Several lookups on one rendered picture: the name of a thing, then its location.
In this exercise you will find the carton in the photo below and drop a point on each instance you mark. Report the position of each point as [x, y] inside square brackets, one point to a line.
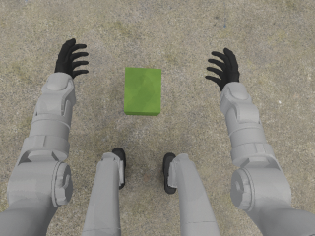
[142, 91]

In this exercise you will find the robot right forearm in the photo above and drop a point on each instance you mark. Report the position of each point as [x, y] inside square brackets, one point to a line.
[245, 130]

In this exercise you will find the right robot thigh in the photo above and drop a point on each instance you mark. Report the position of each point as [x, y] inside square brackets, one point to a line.
[197, 217]

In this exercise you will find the left robot hand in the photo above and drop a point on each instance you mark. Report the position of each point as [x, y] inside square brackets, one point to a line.
[65, 64]

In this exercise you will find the right robot hand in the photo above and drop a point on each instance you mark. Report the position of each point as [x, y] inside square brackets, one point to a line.
[229, 69]

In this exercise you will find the left robot shin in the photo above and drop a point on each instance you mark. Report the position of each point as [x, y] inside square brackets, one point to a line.
[108, 155]

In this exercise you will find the right robot upper arm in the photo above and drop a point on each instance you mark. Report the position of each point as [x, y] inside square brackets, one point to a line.
[264, 194]

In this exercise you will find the left robot upper arm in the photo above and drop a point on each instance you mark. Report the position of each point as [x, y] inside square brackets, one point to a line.
[36, 191]

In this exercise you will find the robot left forearm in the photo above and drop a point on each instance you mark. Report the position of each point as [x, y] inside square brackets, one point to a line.
[50, 124]

